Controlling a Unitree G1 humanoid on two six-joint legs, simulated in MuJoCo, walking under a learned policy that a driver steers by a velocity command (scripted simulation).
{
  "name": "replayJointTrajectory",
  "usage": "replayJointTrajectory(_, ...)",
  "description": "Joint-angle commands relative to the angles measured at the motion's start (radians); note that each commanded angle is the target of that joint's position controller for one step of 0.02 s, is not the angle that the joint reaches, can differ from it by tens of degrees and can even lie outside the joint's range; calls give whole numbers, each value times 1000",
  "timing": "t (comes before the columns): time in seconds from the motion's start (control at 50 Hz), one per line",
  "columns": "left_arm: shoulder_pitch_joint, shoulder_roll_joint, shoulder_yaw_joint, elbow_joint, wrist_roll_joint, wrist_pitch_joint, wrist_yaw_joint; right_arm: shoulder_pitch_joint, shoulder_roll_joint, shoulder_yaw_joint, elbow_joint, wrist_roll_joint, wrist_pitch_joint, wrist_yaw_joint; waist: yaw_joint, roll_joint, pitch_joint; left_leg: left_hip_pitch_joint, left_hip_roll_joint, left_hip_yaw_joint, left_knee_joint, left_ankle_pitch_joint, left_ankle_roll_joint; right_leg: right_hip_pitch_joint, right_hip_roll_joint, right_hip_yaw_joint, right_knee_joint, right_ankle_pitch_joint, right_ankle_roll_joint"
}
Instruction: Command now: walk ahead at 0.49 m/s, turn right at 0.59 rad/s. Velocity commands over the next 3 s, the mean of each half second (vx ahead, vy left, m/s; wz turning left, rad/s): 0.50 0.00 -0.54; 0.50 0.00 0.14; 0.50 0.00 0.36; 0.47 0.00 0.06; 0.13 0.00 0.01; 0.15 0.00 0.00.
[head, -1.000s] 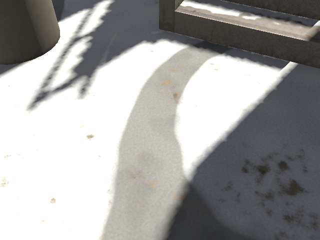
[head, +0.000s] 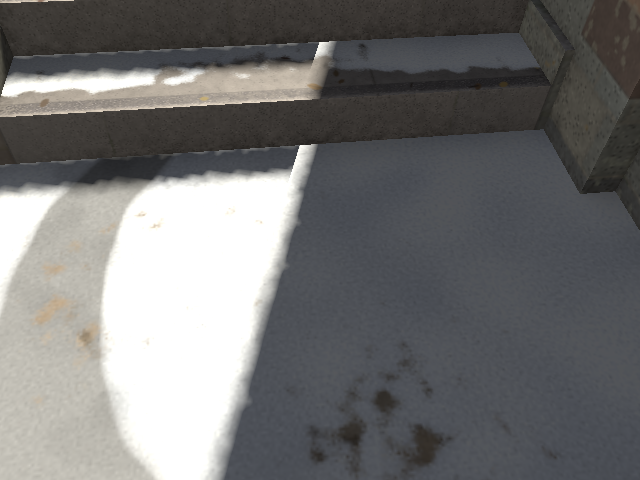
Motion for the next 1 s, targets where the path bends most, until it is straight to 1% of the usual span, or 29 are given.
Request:
replayJointTrajectory(0.02, -20, 0, -9, -72, 0, 2, -16, 18, -76, -11, -35, 1, -24, 4, 23, 118, 14, 43, 292, -172, -209, 202, 117, -120, -48, 27, -37, 104, 11)
replayJointTrajectory(0.12, -205, -25, -31, -131, -8, -9, -35, 73, -99, -12, -5, 2, -16, -1, -17, 123, 46, 66, 260, -17, -193, 304, 80, -55, -37, -74, -329, 260, 4)
replayJointTrajectory(0.2, -294, -16, -34, -168, -1, -9, -39, 142, -134, -18, 31, 0, 6, -16, -43, 124, 69, 199, 297, 28, -140, 420, 68, -22, -10, -141, -471, 146, -34)
replayJointTrajectory(0.24, -267, -4, -27, -165, 5, -8, -30, 155, -161, -22, 48, -1, 22, -24, -22, 145, 36, 256, 306, 69, -13, 722, 56, 67, 50, -182, -514, 35, -69)
replayJointTrajectory(0.26, -203, 11, -19, -148, 7, -10, -25, 159, -179, -25, 54, -2, 32, -27, 8, 157, -8, 271, 308, 86, 107, 862, 51, 149, 91, -194, -533, -12, -92)
replayJointTrajectory(0.28, -79, 33, -6, -111, 10, -19, -16, 155, -190, -26, 53, 1, 41, -29, 61, 148, -82, 236, 302, 106, 288, 887, 43, 305, 132, -193, -584, -15, -120)
replayJointTrajectory(0.3, 102, 83, 19, -52, 20, -25, -1, 143, -187, -23, 36, 0, 44, -29, 141, 98, -186, 75, 283, 116, 543, 707, 15, 568, 102, -108, -626, -19, -161)
replayJointTrajectory(0.32, 161, 196, 48, -52, 21, -24, 17, 172, -78, 3, -34, 12, 38, -11, 118, -110, -315, -330, 185, 110, 894, 8, -38, 915, -212, 347, -648, -151, -267)
replayJointTrajectory(0.34, 192, 233, 58, -74, -14, -13, 27, 85, -128, -11, -89, 7, 28, -1, 139, -123, -385, -551, 27, -64, 1100, -369, -69, 993, -347, 762, -813, -60, -357)
replayJointTrajectory(0.36, 180, 198, 50, -45, -19, -5, 39, -32, -141, -13, -111, 8, 22, 3, 144, -11, -241, -653, 97, -152, 1083, -238, -56, 926, -298, 557, -823, 71, -311)
replayJointTrajectory(0.38, 127, 143, 37, -33, -28, -10, 45, -25, -116, 0, -105, 16, 10, 4, 96, 20, -135, -605, 135, -146, 990, -147, -49, 768, -269, 420, -831, 221, -273)
replayJointTrajectory(0.4, 75, 100, 23, -33, -27, -19, 45, -3, -107, 1, -82, 8, 13, 3, 44, 69, -80, -524, 163, -149, 895, -123, -49, 642, -212, 326, -848, 327, -225)
replayJointTrajectory(0.42, 40, 76, 13, -32, -32, -29, 45, 27, -100, 2, -72, -11, 31, 5, 2, 65, -56, -451, 174, -154, 847, -127, -57, 550, -171, 260, -864, 391, -203)
replayJointTrajectory(0.46, 39, 52, 1, -24, -37, -52, 38, 68, -84, 4, -51, -29, 65, 16, -24, 42, -68, -374, 168, -140, 803, -114, -67, 480, -131, 195, -896, 462, -195)
replayJointTrajectory(0.5, 77, 70, 4, 5, -40, -64, 34, 33, -72, 4, -58, -26, 76, 26, -23, 30, -40, -396, 166, -128, 739, -46, -74, 454, -111, 157, -937, 458, -190)
replayJointTrajectory(0.6, 167, 77, 0, 54, -41, -71, 34, -162, -71, 6, -108, -16, 75, 30, 35, 7, 25, -513, 161, -117, 519, 151, -75, 536, -99, 116, -976, 443, -149)
replayJointTrajectory(0.72, 239, 73, -12, 108, -19, -80, 49, -312, -66, 16, -150, -3, 65, 41, 81, 3, 81, -513, 110, -95, 323, 199, -7, 675, -154, 35, -995, 486, -121)
replayJointTrajectory(0.76, 230, 82, -13, 122, -13, -80, 61, -310, -69, 14, -155, -4, 62, 45, 67, 7, 87, -474, 76, -87, 274, 136, 27, 719, -177, 2, -962, 588, -108)
replayJointTrajectory(0.78, 210, 90, -14, 124, -11, -80, 66, -281, -72, 12, -147, -5, 60, 42, 47, 2, 72, -413, 47, -69, 254, 96, 47, 728, -177, -25, -913, 732, -95)
replayJointTrajectory(0.82, 191, 115, -11, 131, -2, -77, 72, -140, -97, -3, -103, -6, 56, 30, -15, -17, -20, -238, -29, -28, 233, 9, 88, 755, -169, -66, -695, 1038, -70)
replayJointTrajectory(0.84, 178, 127, -9, 129, -4, -70, 74, 9, -113, -15, -54, -13, 47, 24, -81, -2, -99, -66, -58, -24, 165, 32, 112, 711, -144, -100, -486, 1029, -53)
replayJointTrajectory(0.86, 173, 119, -16, 104, -10, -73, 76, 167, -177, -36, -18, -31, 43, 15, -142, 53, -199, 188, 80, -207, 150, -15, 168, 511, -114, -127, -208, 757, -34)
replayJointTrajectory(0.88, 257, 28, -33, 64, -38, -80, 58, 200, -303, -72, -23, -35, 45, 9, -80, 305, -296, 477, 366, -765, 78, -24, 351, 95, 105, -140, 216, -6, 26)
replayJointTrajectory(0.9, 194, 87, -22, 62, -11, -89, 54, 140, -249, -63, -15, 18, 55, 21, -71, 206, -296, 474, 367, -929, -48, -27, 358, -49, 106, 28, 304, -216, 13)
replayJointTrajectory(0.92, 109, 95, -23, 29, -16, -99, 47, 58, -220, -56, -32, 21, 59, 21, -46, 142, -141, 335, 344, -753, -55, -10, 325, -98, 39, 47, 273, -127, 10)
replayJointTrajectory(0.94, 67, 89, -28, 18, -17, -108, 44, 19, -167, -44, -36, 15, 59, 22, -29, 50, -74, 214, 308, -651, -76, 92, 292, -71, -1, 34, 200, -66, 15)
replayJointTrajectory(0.96, 51, 76, -30, 13, -11, -100, 44, 3, -143, -37, -33, 14, 57, 18, -1, 24, -27, 118, 261, -576, -89, 184, 260, -30, -26, 30, 134, -58, 26)
replayJointTrajectory(0.98, 62, 65, -34, 6, 1, -80, 42, -8, -120, -29, -25, 18, 54, 14, 30, 37, -19, 48, 217, -512, -106, 243, 235, 22, -42, 28, 80, -58, 44)
replayJointTrajectory(1.0, 75, 51, -37, 6, 7, -61, 40, -3, -125, -28, -23, 20, 46, 14, 41, 58, -28, 18, 196, -477, -114, 284, 228, 53, -45, 19, 43, -60, 59)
